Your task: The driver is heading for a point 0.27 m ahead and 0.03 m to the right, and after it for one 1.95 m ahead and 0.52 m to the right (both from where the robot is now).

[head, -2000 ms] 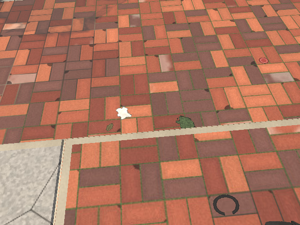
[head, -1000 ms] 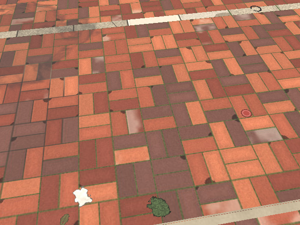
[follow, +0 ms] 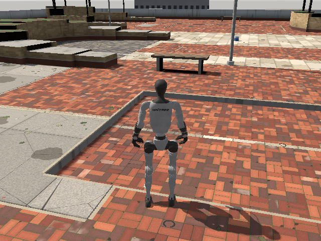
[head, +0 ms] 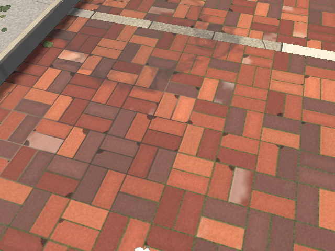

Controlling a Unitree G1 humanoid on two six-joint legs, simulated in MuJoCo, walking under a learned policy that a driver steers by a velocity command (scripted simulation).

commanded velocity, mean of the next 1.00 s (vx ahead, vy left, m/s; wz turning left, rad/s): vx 0.38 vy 0.00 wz -0.19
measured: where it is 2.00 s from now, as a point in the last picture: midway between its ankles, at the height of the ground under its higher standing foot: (193, 190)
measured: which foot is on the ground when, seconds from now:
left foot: down 0.00-0.26, up 0.28-0.58, down 0.60-1.00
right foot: down 0.00-0.72, up 0.74-1.00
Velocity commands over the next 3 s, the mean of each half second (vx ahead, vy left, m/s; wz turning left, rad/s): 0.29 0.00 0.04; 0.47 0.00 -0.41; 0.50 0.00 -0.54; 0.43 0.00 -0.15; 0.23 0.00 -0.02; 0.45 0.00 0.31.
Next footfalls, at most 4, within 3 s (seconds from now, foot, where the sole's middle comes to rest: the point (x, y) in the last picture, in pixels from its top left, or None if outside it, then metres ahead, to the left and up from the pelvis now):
0.60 left None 0.26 0.16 -0.82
1.02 right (193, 238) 0.57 -0.05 -0.89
1.42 left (158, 189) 0.80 0.11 -0.89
1.88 right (227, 186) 0.82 -0.22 -0.89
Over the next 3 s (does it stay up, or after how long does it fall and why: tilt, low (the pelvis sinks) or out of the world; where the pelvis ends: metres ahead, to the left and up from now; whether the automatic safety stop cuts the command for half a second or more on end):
stays up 1.05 -0.27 -0.12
